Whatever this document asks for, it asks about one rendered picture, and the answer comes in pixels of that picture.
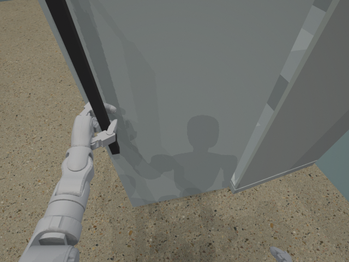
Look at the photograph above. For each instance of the left robot forearm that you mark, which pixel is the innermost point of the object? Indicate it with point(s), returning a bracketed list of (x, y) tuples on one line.
[(61, 224)]

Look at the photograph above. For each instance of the handle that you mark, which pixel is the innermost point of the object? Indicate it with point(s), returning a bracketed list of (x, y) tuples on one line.
[(65, 25)]

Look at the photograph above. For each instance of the fridge door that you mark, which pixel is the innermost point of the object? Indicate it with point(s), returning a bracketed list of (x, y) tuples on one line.
[(189, 79)]

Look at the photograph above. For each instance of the left robot hand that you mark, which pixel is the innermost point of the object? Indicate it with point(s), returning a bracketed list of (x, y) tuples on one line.
[(86, 124)]

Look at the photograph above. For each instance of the robot left upper arm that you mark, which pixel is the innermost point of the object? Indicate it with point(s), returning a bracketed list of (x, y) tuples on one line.
[(52, 253)]

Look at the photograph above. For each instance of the right robot hand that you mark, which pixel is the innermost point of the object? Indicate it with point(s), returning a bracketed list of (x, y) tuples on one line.
[(281, 256)]

